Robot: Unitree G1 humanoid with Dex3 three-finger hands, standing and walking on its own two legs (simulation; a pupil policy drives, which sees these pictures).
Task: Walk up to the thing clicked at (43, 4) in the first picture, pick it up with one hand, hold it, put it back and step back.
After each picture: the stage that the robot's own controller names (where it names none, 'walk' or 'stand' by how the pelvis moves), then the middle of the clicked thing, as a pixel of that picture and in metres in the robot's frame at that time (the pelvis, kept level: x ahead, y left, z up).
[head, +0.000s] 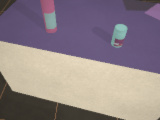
stand; (48, 12) +0.83 +0.20 -0.01
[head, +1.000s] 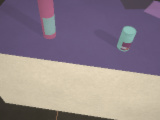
walk; (47, 16) +0.72 +0.18 +0.02
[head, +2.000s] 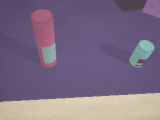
walk; (45, 42) +0.49 +0.15 +0.02
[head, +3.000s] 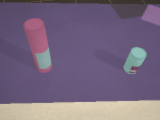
stand; (40, 48) +0.49 +0.19 +0.00
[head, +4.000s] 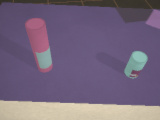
stand; (41, 48) +0.50 +0.19 +0.01
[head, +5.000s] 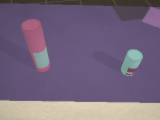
stand; (37, 48) +0.51 +0.20 +0.00
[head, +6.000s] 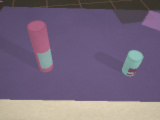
stand; (42, 49) +0.53 +0.19 -0.01
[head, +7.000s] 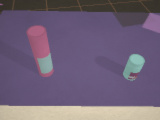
stand; (42, 54) +0.50 +0.19 -0.01
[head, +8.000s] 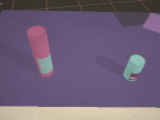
stand; (42, 54) +0.50 +0.19 -0.01
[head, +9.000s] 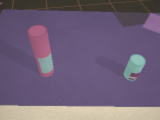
stand; (42, 53) +0.50 +0.18 -0.01
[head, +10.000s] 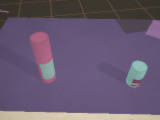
rise first; (44, 60) +0.49 +0.19 -0.01
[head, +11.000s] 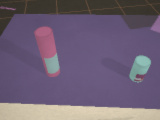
go down; (48, 54) +0.51 +0.18 +0.00
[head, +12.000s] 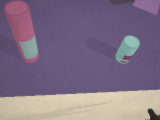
go down; (24, 36) +0.52 +0.18 +0.03
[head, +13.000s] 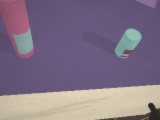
go down; (18, 29) +0.51 +0.18 +0.06
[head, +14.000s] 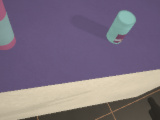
close in; out of the picture +0.51 +0.20 +0.08
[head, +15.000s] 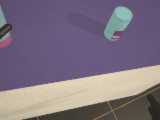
close; out of the picture +0.53 +0.20 +0.09
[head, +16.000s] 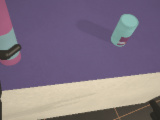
lift; (0, 30) +0.47 +0.20 +0.08
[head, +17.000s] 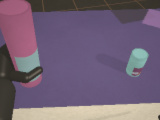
lift; (23, 50) +0.34 +0.16 +0.20
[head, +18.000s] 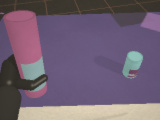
hold; (29, 59) +0.33 +0.16 +0.17
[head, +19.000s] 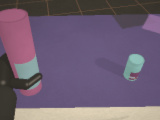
hold; (23, 58) +0.33 +0.17 +0.18
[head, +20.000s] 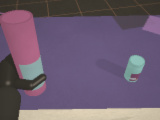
crouch; (27, 59) +0.33 +0.16 +0.18
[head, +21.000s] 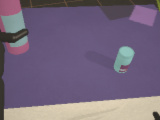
crouch; (9, 13) +0.47 +0.19 +0.22
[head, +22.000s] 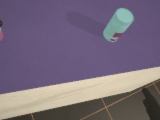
lower; out of the picture +0.54 +0.21 +0.08
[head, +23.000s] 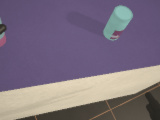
lower; out of the picture +0.53 +0.21 +0.09
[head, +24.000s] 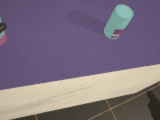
lower; out of the picture +0.53 +0.21 +0.10
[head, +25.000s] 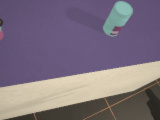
lower; out of the picture +0.54 +0.21 +0.10
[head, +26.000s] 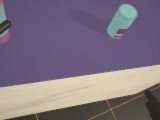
loosen; out of the picture +0.53 +0.20 +0.10
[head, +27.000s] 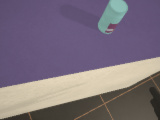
withdraw; out of the picture +0.51 +0.22 +0.10
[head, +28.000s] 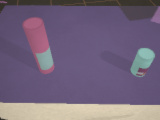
sink last; (40, 48) +0.49 +0.19 +0.04
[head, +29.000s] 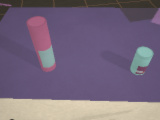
stand; (43, 47) +0.51 +0.20 +0.04
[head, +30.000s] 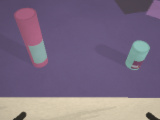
stand; (33, 41) +0.51 +0.20 +0.05
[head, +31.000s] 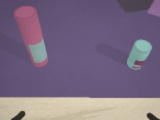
stand; (34, 40) +0.50 +0.20 +0.06
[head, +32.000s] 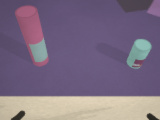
stand; (34, 39) +0.51 +0.20 +0.06
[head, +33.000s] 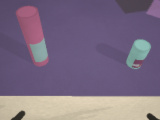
stand; (35, 39) +0.51 +0.20 +0.06
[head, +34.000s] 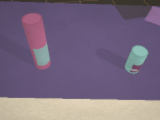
stand; (38, 44) +0.51 +0.20 +0.03
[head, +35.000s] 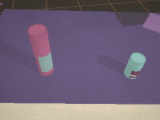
walk; (42, 52) +0.51 +0.18 -0.01
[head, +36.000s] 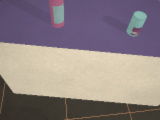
walk; (56, 4) +0.76 +0.15 +0.01
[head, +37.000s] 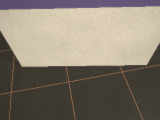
walk; out of the picture +1.09 +0.27 +0.02
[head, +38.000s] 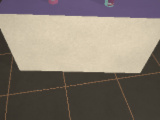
stand; out of the picture +1.13 +0.23 +0.00
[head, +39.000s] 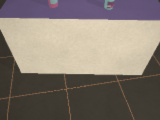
stand; out of the picture +1.13 +0.22 -0.01
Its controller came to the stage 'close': yes
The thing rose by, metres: 0.22
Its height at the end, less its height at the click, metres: +0.00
